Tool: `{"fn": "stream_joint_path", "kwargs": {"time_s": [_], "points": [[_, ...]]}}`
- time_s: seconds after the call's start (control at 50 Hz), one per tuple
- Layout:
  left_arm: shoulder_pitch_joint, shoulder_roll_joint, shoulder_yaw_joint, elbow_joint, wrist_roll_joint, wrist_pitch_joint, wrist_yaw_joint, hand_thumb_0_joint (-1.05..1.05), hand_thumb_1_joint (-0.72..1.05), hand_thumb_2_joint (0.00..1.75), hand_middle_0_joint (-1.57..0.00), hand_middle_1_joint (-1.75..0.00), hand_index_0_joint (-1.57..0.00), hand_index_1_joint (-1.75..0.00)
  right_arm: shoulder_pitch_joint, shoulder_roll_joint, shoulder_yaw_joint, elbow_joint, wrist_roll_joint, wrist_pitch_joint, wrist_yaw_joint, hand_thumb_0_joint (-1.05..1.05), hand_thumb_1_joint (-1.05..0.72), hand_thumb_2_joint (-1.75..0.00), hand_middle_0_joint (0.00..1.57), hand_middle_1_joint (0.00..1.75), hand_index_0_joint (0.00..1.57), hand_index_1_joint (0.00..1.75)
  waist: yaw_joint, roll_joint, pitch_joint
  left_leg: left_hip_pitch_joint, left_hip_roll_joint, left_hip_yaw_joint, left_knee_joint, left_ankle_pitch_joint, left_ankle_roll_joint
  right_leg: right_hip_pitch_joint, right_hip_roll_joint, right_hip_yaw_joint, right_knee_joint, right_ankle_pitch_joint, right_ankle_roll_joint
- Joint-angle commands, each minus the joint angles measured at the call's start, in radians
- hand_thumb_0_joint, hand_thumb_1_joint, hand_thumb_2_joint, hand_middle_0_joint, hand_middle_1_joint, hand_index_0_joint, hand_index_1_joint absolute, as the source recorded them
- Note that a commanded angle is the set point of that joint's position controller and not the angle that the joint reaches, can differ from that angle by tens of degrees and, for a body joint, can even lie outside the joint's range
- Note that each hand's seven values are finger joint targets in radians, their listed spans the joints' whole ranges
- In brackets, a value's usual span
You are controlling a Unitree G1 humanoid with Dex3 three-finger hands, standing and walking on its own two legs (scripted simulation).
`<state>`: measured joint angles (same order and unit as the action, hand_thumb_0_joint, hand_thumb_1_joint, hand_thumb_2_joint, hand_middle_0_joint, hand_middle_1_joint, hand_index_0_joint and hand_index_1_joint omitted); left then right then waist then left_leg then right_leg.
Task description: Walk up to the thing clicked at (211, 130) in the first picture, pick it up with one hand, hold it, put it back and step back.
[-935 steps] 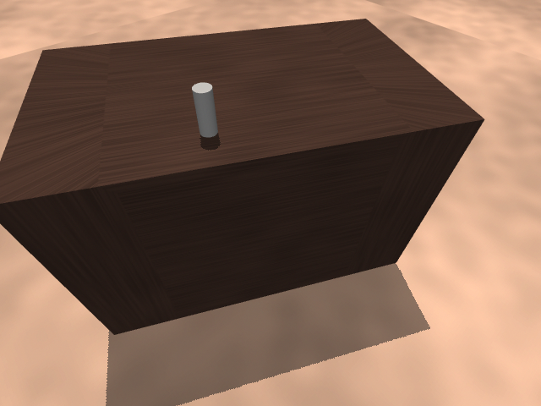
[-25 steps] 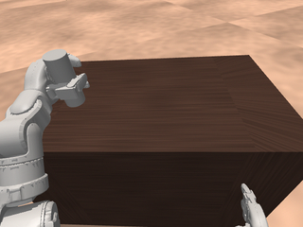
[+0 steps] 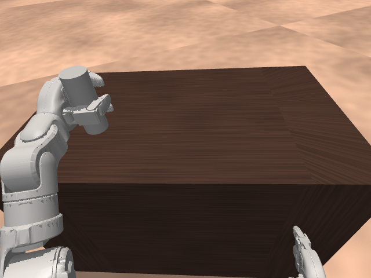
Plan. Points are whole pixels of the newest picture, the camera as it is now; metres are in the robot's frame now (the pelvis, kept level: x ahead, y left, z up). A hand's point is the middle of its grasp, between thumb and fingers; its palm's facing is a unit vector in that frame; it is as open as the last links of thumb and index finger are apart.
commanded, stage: crouch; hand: left
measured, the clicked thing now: (86, 102) +0.34 +0.18 +0.26
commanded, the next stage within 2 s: lower in 0.98 s
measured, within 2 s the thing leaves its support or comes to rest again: neither
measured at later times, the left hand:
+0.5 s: hand (112, 113) +0.42 +0.17 +0.18, palm faces +0.13 -0.99 +0.00, open 6.0 cm
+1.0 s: hand (119, 115) +0.46 +0.17 +0.15, palm faces +0.12 -0.99 +0.00, open 6.0 cm
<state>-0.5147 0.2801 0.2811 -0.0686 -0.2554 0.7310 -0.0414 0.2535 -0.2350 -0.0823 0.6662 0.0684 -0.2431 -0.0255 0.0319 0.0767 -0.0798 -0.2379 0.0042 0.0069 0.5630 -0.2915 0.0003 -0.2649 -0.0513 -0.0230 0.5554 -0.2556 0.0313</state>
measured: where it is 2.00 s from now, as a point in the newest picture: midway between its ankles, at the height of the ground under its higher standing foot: outside the picture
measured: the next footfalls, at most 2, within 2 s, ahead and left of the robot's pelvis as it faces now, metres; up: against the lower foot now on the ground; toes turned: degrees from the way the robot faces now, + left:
none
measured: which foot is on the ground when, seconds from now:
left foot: down 0.00-1.00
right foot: down 0.00-1.00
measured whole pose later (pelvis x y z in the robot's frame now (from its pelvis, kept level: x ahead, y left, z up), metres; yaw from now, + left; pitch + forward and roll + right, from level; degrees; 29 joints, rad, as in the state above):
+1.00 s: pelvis +0.01 +0.00 +0.00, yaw -1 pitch +5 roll +0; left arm -0.67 0.32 0.27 0.71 -0.16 0.01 -0.04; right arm 0.23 -0.21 -0.04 0.65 0.02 -0.20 -0.06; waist -0.05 0.03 -0.06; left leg -0.37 0.02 0.02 0.58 -0.31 0.00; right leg -0.39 -0.03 -0.01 0.56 -0.25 0.03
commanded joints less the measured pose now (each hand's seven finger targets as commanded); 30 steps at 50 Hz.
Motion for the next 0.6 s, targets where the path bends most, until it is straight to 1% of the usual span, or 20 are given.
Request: {"fn": "stream_joint_path", "kwargs": {"time_s": [0.0,0.02,0.04,0.14,0.16,0.18,0.22,0.24,0.26,0.3,0.34,0.36,0.38,0.4,0.42,0.44,0.48,0.52,0.54,0.58], "points": [[-0.446,0.172,0.046,-0.070,0.002,-0.115,0.008,0.00,0.58,1.33,-1.39,-1.47,-1.42,-1.45,-0.123,-0.113,-0.028,-0.167,-0.008,-0.079,-0.018,0.00,0.58,-0.04,0.05,0.05,0.05,0.05,-0.030,-0.139,-0.123,0.028,-0.016,-0.005,-0.108,0.069,0.018,0.003,0.044,-0.035,-0.107,0.066,-0.022],[-0.469,0.169,0.034,-0.069,0.007,-0.135,0.009,0.00,0.55,1.33,-1.39,-1.47,-1.42,-1.45,-0.131,-0.103,-0.018,-0.166,-0.008,-0.083,-0.022,0.00,0.58,-0.04,0.05,0.05,0.05,0.05,-0.027,-0.108,-0.138,0.034,-0.022,0.002,-0.105,0.076,0.018,-0.002,0.042,-0.034,-0.104,0.071,-0.025],[-0.480,0.182,0.042,-0.037,0.012,-0.157,0.013,0.00,0.55,1.32,-1.38,-1.46,-1.41,-1.44,-0.126,-0.115,-0.029,-0.169,-0.013,-0.089,-0.028,0.00,0.58,-0.04,0.05,0.05,0.05,0.05,-0.038,-0.124,-0.138,0.034,-0.022,0.005,-0.102,0.073,0.019,-0.008,0.042,-0.030,-0.107,0.070,-0.021],[-0.534,0.217,0.053,0.038,0.037,-0.284,0.024,0.00,0.55,1.30,-1.35,-1.43,-1.38,-1.41,-0.105,-0.101,-0.016,-0.151,-0.023,-0.110,-0.038,0.00,0.58,-0.04,0.05,0.05,0.05,0.05,-0.034,-0.092,-0.187,0.044,-0.016,-0.001,-0.092,0.101,0.013,-0.003,0.044,-0.030,-0.087,0.097,-0.026],[-0.539,0.207,0.039,0.046,0.044,-0.308,0.026,0.00,0.56,1.32,-1.35,-1.43,-1.38,-1.41,-0.104,-0.083,0.002,-0.167,-0.023,-0.114,-0.038,0.00,0.58,-0.04,0.05,0.05,0.05,0.05,-0.029,-0.071,-0.196,0.049,-0.016,0.000,-0.091,0.110,0.010,-0.005,0.044,-0.030,-0.082,0.103,-0.028],[-0.533,0.190,0.026,0.090,0.049,-0.330,0.026,0.00,0.57,1.31,-1.36,-1.43,-1.39,-1.42,-0.116,-0.091,-0.011,-0.180,-0.024,-0.119,-0.041,0.00,0.57,-0.04,0.05,0.05,0.05,0.05,-0.035,-0.077,-0.213,0.048,-0.016,0.000,-0.087,0.118,0.010,-0.001,0.043,-0.029,-0.081,0.110,-0.029],[-0.547,0.220,0.044,0.117,0.052,-0.379,0.026,0.00,0.56,1.32,-1.36,-1.45,-1.39,-1.43,-0.107,-0.096,-0.012,-0.166,-0.029,-0.125,-0.043,0.00,0.58,-0.04,0.05,0.05,0.05,0.05,-0.036,-0.092,-0.231,0.039,-0.015,0.001,-0.075,0.146,0.013,0.024,0.041,-0.024,-0.075,0.138,-0.026],[-0.598,0.253,0.055,0.073,0.059,-0.407,0.028,0.00,0.56,1.31,-1.36,-1.44,-1.39,-1.43,-0.117,-0.091,-0.007,-0.153,-0.031,-0.125,-0.043,0.00,0.57,-0.04,0.05,0.05,0.05,0.05,-0.033,-0.047,-0.260,0.053,-0.016,0.004,-0.068,0.167,0.010,0.021,0.039,-0.020,-0.068,0.157,-0.028],[-0.594,0.260,0.058,0.114,0.066,-0.423,0.031,0.00,0.55,1.31,-1.37,-1.44,-1.40,-1.42,-0.116,-0.090,-0.009,-0.151,-0.033,-0.125,-0.045,0.00,0.57,-0.04,0.05,0.05,0.05,0.05,-0.039,-0.038,-0.264,0.057,-0.014,0.005,-0.067,0.175,0.007,0.016,0.041,-0.020,-0.065,0.164,-0.028],[-0.570,0.214,0.027,0.184,0.068,-0.456,0.029,0.00,0.57,1.32,-1.37,-1.44,-1.40,-1.43,-0.138,-0.085,-0.004,-0.168,-0.033,-0.128,-0.046,0.00,0.57,-0.05,0.05,0.05,0.05,0.05,-0.038,-0.066,-0.255,0.033,-0.012,0.003,-0.066,0.179,0.009,0.032,0.041,-0.019,-0.063,0.170,-0.029],[-0.535,0.226,0.038,0.268,0.070,-0.489,0.023,0.00,0.58,1.32,-1.38,-1.45,-1.41,-1.43,-0.141,-0.092,-0.011,-0.145,-0.033,-0.125,-0.046,0.00,0.57,-0.04,0.05,0.05,0.05,0.05,-0.038,-0.079,-0.219,0.011,-0.009,0.002,-0.069,0.167,0.010,0.018,0.046,-0.022,-0.068,0.157,-0.028],[-0.567,0.228,0.025,0.233,0.074,-0.512,0.020,0.00,0.60,1.33,-1.38,-1.45,-1.41,-1.44,-0.128,-0.069,0.012,-0.133,-0.036,-0.124,-0.042,0.00,0.57,-0.05,0.05,0.05,0.05,0.05,-0.040,-0.057,-0.238,0.010,-0.013,0.006,-0.070,0.161,0.010,0.022,0.043,-0.019,-0.067,0.154,-0.029],[-0.544,0.217,0.023,0.295,0.074,-0.526,0.017,0.00,0.60,1.33,-1.40,-1.46,-1.43,-1.44,-0.129,-0.078,0.003,-0.128,-0.036,-0.123,-0.043,0.00,0.57,-0.05,0.05,0.05,0.05,0.05,-0.044,-0.062,-0.225,0.006,-0.009,0.005,-0.071,0.167,0.009,0.012,0.047,-0.021,-0.063,0.159,-0.030],[-0.543,0.215,0.014,0.310,0.076,-0.538,0.016,0.00,0.59,1.33,-1.40,-1.47,-1.43,-1.45,-0.139,-0.118,-0.030,-0.140,-0.036,-0.124,-0.047,0.00,0.57,-0.05,0.05,0.05,0.05,0.05,-0.057,-0.055,-0.235,0.022,-0.009,0.007,-0.069,0.170,0.009,0.002,0.047,-0.018,-0.063,0.167,-0.032],[-0.596,0.254,0.031,0.256,0.080,-0.559,0.020,0.00,0.59,1.32,-1.39,-1.46,-1.42,-1.44,-0.132,-0.118,-0.030,-0.144,-0.039,-0.121,-0.048,0.00,0.57,-0.04,0.05,0.05,0.05,0.05,-0.057,-0.047,-0.284,0.036,-0.009,0.006,-0.066,0.184,0.009,0.015,0.046,-0.017,-0.060,0.181,-0.031],[-0.597,0.238,0.021,0.308,0.083,-0.567,0.019,0.00,0.59,1.32,-1.39,-1.46,-1.42,-1.44,-0.110,-0.097,-0.008,-0.126,-0.039,-0.116,-0.045,0.00,0.57,-0.04,0.05,0.05,0.05,0.05,-0.060,-0.061,-0.268,0.034,-0.007,0.006,-0.061,0.202,0.010,0.010,0.048,-0.019,-0.059,0.195,-0.031],[-0.603,0.252,0.032,0.287,0.078,-0.597,0.018,0.00,0.59,1.33,-1.39,-1.46,-1.42,-1.44,-0.106,-0.107,-0.025,-0.123,-0.039,-0.110,-0.047,0.00,0.57,-0.04,0.05,0.05,0.05,0.05,-0.060,-0.052,-0.281,0.032,-0.006,0.005,-0.062,0.218,0.008,0.016,0.049,-0.019,-0.055,0.212,-0.032],[-0.591,0.214,0.010,0.345,0.076,-0.618,0.012,0.00,0.59,1.32,-1.39,-1.46,-1.43,-1.44,-0.104,-0.089,-0.009,-0.121,-0.040,-0.106,-0.047,0.00,0.56,-0.04,0.05,0.05,0.05,0.05,-0.070,-0.064,-0.280,0.043,-0.004,0.007,-0.053,0.245,0.010,0.006,0.049,-0.020,-0.051,0.238,-0.031],[-0.579,0.231,0.017,0.380,0.081,-0.628,0.011,0.00,0.60,1.33,-1.40,-1.47,-1.43,-1.45,-0.103,-0.110,-0.026,-0.128,-0.040,-0.104,-0.048,0.00,0.57,-0.04,0.05,0.05,0.05,0.05,-0.078,-0.099,-0.268,0.023,-0.005,0.007,-0.056,0.228,0.015,0.012,0.049,-0.019,-0.058,0.229,-0.027],[-0.574,0.245,0.029,0.419,0.082,-0.652,0.008,0.00,0.59,1.34,-1.40,-1.48,-1.44,-1.46,-0.100,-0.103,-0.018,-0.115,-0.039,-0.093,-0.046,0.00,0.57,-0.04,0.05,0.05,0.05,0.05,-0.075,-0.075,-0.256,0.012,-0.005,0.010,-0.059,0.221,0.014,0.000,0.047,-0.015,-0.059,0.224,-0.029]]}}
